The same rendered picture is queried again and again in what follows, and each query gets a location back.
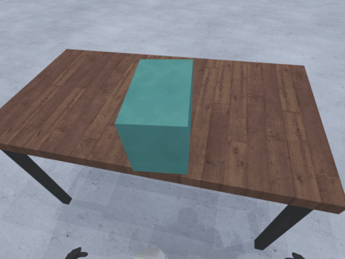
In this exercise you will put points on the table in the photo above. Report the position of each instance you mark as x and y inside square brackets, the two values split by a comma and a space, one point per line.
[255, 130]

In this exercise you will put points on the left robot hand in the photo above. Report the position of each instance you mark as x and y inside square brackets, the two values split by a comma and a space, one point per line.
[76, 253]

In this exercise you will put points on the robot left thigh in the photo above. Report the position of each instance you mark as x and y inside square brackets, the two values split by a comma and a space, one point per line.
[151, 253]

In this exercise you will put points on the carton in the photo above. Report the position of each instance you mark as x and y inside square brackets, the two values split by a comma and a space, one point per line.
[154, 122]

